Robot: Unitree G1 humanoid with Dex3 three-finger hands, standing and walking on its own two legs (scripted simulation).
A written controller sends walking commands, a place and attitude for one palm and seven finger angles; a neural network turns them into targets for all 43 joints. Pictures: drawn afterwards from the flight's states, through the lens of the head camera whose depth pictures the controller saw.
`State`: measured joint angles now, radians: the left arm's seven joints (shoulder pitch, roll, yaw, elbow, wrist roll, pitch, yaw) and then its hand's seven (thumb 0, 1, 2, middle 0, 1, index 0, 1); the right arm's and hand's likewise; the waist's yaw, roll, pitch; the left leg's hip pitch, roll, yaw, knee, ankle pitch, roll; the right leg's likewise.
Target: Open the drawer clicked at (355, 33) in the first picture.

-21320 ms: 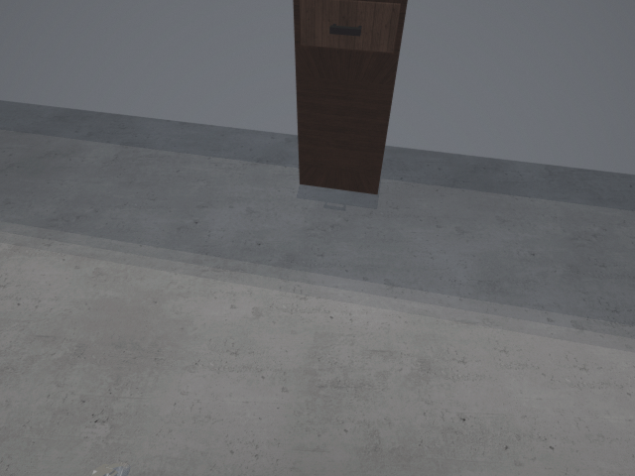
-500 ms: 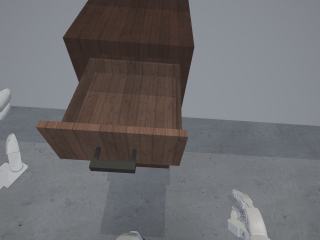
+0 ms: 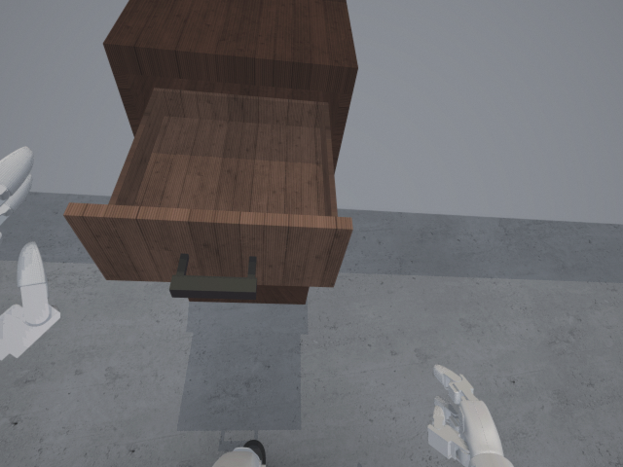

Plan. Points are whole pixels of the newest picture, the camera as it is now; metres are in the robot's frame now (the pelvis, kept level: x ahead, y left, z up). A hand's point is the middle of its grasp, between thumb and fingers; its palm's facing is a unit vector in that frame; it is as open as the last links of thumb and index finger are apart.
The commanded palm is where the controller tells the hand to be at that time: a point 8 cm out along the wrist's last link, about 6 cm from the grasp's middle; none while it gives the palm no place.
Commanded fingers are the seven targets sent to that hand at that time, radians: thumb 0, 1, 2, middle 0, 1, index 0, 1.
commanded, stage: step back with the hand held close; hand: left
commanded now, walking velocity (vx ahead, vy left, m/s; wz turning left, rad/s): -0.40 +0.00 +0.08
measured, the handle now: (216, 274) +0.35 +0.16 +0.00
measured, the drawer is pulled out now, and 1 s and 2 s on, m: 0.30 0.30 0.30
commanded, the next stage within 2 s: stop stepping back and stand still in 0.06 s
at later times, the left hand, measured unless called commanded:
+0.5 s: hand out of the picture +0.07 +0.19 +0.18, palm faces +0.34 -0.80 -0.49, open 7.4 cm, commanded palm +0.00 +0.24 +0.19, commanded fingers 0.00 0.90 0.90 -0.20 -0.30 -0.20 -0.30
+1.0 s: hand out of the picture +0.02 +0.21 +0.18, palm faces +0.44 -0.78 -0.45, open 7.4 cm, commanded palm -0.04 +0.25 +0.19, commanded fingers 0.00 0.90 0.90 -0.20 -0.30 -0.20 -0.30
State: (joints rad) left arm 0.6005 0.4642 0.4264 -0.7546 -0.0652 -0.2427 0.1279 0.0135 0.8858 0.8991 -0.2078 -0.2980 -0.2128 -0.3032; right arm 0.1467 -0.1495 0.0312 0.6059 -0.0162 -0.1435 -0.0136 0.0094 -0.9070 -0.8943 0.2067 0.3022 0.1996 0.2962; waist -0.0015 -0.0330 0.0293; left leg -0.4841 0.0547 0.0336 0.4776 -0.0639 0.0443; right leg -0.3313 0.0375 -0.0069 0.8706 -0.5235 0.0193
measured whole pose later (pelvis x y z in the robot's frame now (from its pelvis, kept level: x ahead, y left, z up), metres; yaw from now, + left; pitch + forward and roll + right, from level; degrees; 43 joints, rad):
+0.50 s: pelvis -0.12 -0.04 -0.01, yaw +2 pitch -1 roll +0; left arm 0.64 0.43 0.40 -0.69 -0.05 -0.18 0.15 0.01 0.88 0.90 -0.21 -0.30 -0.21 -0.30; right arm 0.20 -0.21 0.01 0.58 0.03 -0.11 -0.03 0.01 -0.91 -0.89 0.20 0.30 0.20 0.30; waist -0.05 -0.02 0.06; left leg -0.37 -0.01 0.02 0.58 -0.19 0.03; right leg -0.24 0.01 -0.06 0.62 -0.35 -0.02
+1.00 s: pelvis -0.15 -0.04 +0.00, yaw +4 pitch -1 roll +0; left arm 0.62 0.39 0.37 -0.62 -0.03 -0.20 0.17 0.01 0.88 0.90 -0.21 -0.30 -0.21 -0.30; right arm 0.23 -0.20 0.01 0.60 0.01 -0.11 -0.05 0.01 -0.91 -0.89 0.20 0.30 0.20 0.30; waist -0.01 -0.01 0.02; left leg -0.26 0.04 0.03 0.54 -0.26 0.00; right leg -0.24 0.00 -0.09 0.52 -0.26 -0.03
